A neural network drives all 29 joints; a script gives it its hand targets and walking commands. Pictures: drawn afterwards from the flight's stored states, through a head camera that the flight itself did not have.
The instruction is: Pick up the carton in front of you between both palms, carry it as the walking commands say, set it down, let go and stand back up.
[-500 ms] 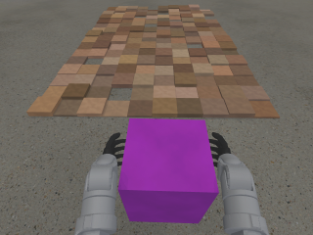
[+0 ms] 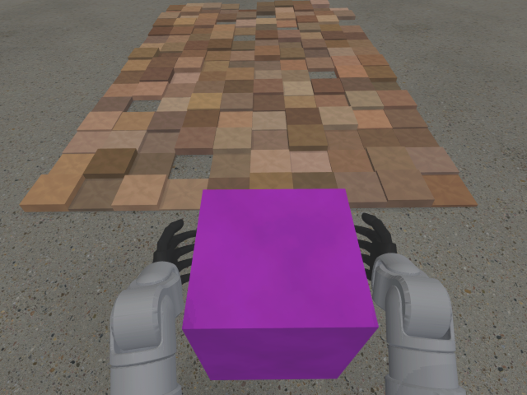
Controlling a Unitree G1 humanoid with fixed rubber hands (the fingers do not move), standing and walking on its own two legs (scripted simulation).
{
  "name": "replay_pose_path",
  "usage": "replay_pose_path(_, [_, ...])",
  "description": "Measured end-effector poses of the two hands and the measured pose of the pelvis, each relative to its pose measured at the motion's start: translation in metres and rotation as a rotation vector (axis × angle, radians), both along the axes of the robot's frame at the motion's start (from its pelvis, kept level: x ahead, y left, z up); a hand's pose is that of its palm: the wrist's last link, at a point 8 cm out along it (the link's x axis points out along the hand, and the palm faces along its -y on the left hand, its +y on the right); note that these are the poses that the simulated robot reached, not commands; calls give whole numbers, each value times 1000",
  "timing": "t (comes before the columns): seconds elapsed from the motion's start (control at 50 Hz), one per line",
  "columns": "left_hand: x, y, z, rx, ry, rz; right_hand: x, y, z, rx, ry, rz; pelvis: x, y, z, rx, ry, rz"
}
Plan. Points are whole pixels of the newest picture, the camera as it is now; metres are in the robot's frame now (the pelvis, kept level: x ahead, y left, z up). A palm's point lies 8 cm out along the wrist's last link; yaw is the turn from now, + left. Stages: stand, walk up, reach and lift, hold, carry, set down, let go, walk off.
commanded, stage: carry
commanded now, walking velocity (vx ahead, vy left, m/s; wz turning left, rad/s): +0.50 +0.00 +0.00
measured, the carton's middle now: (273, 289) +0.27 +0.01 +0.02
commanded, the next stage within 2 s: none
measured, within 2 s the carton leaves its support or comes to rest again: neither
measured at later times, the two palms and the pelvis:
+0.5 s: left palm (226, 149) +0.55 +0.10 +0.08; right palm (370, 144) +0.57 -0.19 +0.08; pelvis +0.29 -0.06 +0.01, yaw +3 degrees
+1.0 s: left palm (230, 52) +0.93 +0.13 +0.13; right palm (339, 52) +0.92 -0.17 +0.14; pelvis +0.63 -0.01 +0.01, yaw -2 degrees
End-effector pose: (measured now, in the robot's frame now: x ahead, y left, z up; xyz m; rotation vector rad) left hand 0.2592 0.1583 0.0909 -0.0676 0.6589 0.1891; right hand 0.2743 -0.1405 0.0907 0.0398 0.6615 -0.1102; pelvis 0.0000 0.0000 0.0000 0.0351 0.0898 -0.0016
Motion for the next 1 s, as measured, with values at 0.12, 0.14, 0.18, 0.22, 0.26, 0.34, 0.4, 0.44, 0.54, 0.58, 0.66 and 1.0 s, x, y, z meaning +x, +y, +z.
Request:
replay_pose_path(0.12, [60,-12,4,0,77,-51,41,-13,0,-3,78,-53,59,0,12,-36,10,-7])
replay_pose_path(0.14, [73,-16,6,-1,74,-59,52,-16,3,-1,75,-62,70,-2,12,-39,9,-5])
replay_pose_path(0.18, [101,-24,9,-3,61,-68,77,-24,7,3,63,-75,93,-7,12,-42,8,-3])
replay_pose_path(0.22, [130,-32,10,-2,47,-70,106,-32,8,9,48,-82,119,-15,9,-41,4,-1])
replay_pose_path(0.26, [159,-41,8,3,34,-67,136,-41,5,18,36,-81,148,-24,3,-40,-5,3])
replay_pose_path(0.34, [216,-56,-4,18,22,-44,202,-56,-11,29,24,-54,205,-43,-15,-54,-22,25])
replay_pose_path(0.4, [245,-58,-13,19,91,-17,240,-58,-19,26,93,-26,236,-53,-7,-45,-14,48])
replay_pose_path(0.44, [261,-56,-14,12,117,7,262,-56,-19,37,119,-18,257,-58,1,-35,-7,53])
replay_pose_path(0.54, [315,-52,1,11,85,40,326,-51,-4,21,87,28,316,-61,15,-12,1,43])
replay_pose_path(0.58, [343,-51,8,11,59,38,352,-50,2,20,60,27,343,-60,17,-7,2,38])
replay_pose_path(0.66, [403,-49,14,10,21,11,404,-49,8,15,22,5,402,-51,13,-8,-3,31])
replay_pose_path(1.0, [675,-31,40,-54,-75,-78,644,-31,45,18,-75,-129,629,-6,10,-45,-14,-27])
